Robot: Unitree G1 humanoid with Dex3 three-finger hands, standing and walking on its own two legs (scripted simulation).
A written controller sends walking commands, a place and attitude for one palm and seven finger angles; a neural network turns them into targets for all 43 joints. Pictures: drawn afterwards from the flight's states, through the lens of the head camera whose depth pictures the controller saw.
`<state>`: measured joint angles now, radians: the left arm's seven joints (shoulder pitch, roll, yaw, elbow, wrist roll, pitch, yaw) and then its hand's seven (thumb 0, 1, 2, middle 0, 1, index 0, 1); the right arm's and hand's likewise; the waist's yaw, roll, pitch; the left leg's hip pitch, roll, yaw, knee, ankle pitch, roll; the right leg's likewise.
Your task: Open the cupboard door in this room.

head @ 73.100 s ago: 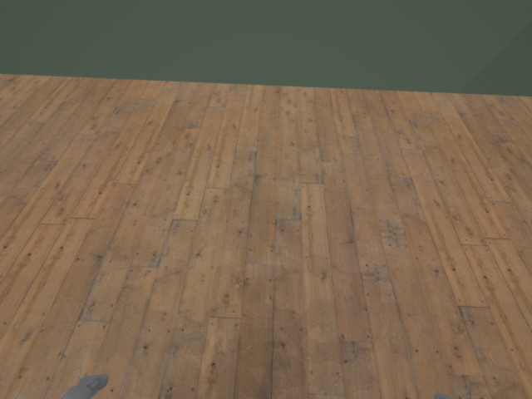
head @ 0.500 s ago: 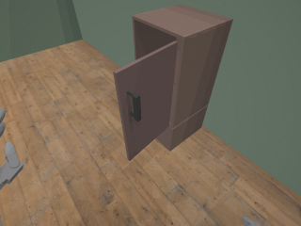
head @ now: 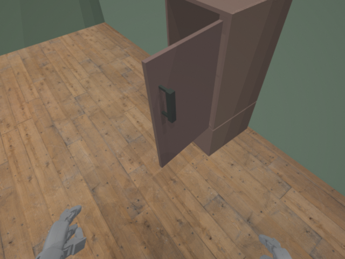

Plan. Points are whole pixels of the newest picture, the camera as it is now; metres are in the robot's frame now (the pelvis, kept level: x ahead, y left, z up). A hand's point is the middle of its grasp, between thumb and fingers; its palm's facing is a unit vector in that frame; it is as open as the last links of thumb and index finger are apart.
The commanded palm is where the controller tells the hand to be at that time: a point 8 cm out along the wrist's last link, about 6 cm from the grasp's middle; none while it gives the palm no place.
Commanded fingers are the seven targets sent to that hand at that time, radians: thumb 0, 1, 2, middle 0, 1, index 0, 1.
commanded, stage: let the arm hang, fingers relaxed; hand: left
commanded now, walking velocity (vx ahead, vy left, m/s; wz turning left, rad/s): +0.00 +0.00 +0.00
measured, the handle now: (167, 103) +0.60 +0.04 -0.02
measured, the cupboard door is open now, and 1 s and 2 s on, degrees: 97 97 97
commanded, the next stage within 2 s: look to check the result in 0.92 s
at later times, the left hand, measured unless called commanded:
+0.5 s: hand out of the picture +0.01 +0.22 -0.14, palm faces +0.02 -0.95 -0.30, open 7.3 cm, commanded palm none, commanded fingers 0.00 0.90 0.90 -0.20 -0.30 -0.20 -0.30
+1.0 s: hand out of the picture +0.04 +0.18 -0.15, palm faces +0.01 -0.98 -0.21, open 7.4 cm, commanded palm none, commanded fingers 0.00 0.90 0.90 -0.20 -0.30 -0.20 -0.30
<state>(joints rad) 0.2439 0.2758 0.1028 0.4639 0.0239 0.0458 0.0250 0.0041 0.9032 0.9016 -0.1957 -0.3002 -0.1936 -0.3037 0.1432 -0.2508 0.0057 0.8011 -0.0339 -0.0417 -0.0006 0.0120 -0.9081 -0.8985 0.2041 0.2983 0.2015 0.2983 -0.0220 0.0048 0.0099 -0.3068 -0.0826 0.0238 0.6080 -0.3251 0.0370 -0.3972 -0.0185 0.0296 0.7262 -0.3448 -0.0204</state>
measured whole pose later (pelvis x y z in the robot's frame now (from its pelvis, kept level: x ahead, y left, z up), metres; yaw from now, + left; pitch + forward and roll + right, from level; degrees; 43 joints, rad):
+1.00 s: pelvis +0.00 +0.00 +0.02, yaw +0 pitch -1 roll +0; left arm 0.17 0.17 0.01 1.15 0.00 0.00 0.02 0.00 0.90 0.90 -0.20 -0.30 -0.20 -0.30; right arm 0.22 -0.19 0.00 1.14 -0.02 0.00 -0.03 0.01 -0.91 -0.90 0.20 0.30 0.20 0.30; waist -0.01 0.01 0.06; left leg -0.14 -0.03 -0.01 0.36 -0.20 0.02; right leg -0.18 0.03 0.00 0.37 -0.18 -0.03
